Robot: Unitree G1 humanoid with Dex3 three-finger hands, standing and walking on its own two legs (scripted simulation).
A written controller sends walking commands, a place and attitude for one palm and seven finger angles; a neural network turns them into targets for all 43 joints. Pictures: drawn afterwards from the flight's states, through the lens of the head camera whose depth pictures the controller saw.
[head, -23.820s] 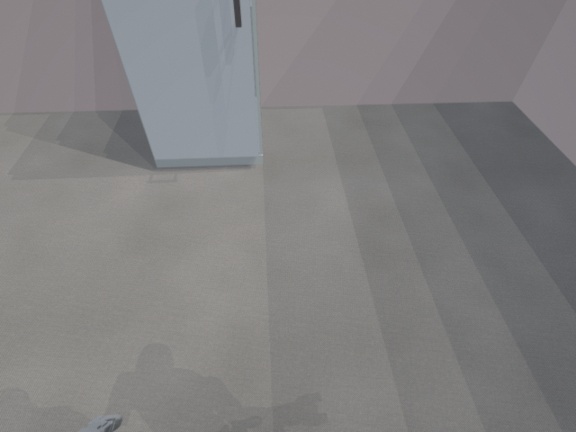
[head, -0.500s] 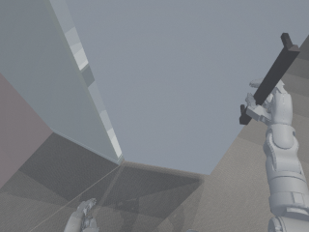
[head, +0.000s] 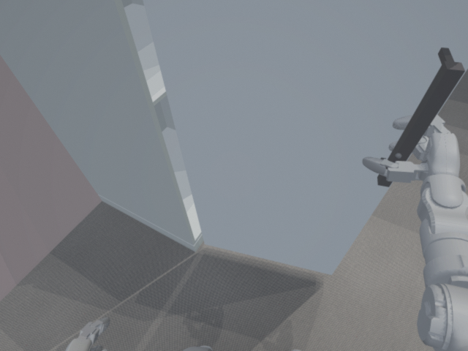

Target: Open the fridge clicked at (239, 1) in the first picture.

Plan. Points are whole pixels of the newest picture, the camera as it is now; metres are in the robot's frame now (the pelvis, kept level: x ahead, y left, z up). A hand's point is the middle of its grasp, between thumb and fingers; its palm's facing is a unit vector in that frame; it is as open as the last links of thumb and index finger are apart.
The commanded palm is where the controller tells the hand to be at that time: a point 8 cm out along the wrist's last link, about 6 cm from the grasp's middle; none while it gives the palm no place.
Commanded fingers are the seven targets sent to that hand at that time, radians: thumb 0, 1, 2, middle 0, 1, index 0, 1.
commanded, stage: loosen the grip on the handle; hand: right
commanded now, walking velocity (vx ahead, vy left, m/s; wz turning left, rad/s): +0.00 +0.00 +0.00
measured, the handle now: (409, 127) +0.49 -0.24 +0.13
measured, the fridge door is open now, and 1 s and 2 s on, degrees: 76 73 73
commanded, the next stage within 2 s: slip the hand off the handle in 0.28 s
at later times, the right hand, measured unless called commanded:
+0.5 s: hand (401, 150) +0.47 -0.24 +0.10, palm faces +0.20 +0.96 -0.18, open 14.1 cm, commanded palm +0.42 -0.30 +0.12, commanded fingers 0.00 0.55 -0.20 0.25 1.15 0.25 1.15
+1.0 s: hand (451, 167) +0.43 -0.31 +0.10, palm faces +0.26 +0.95 -0.19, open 14.7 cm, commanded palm +0.39 -0.34 +0.12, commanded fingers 0.00 0.55 -0.20 0.25 1.15 0.25 1.15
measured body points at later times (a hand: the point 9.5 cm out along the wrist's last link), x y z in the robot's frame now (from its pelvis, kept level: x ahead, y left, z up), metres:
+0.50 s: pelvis +0.05 +0.00 +0.00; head +0.09 -0.01 +0.45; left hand +0.13 +0.27 -0.10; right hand +0.46 -0.29 +0.11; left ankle +0.04 +0.11 -0.72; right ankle +0.09 -0.11 -0.72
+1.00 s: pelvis +0.07 -0.02 +0.00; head +0.10 -0.03 +0.45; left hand +0.20 +0.24 -0.09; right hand +0.41 -0.36 +0.11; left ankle +0.04 +0.11 -0.72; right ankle +0.09 -0.11 -0.72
